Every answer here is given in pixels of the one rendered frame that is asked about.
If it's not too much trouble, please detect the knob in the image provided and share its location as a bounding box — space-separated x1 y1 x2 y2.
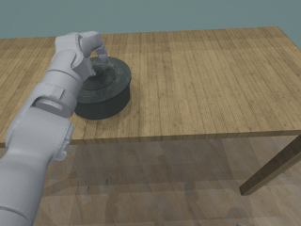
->
88 65 103 80

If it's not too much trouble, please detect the left robot upper arm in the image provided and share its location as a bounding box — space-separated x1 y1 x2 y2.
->
0 106 74 226

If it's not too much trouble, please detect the table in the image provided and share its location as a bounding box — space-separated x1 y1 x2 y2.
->
0 26 301 196

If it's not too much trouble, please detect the lid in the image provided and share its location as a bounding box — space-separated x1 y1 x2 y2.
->
76 56 132 105

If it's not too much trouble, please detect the left robot forearm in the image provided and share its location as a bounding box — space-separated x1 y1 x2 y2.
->
5 32 92 150

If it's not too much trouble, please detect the robot left hand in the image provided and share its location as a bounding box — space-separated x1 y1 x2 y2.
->
80 31 109 77

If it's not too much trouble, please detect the pot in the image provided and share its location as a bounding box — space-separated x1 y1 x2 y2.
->
74 85 131 121

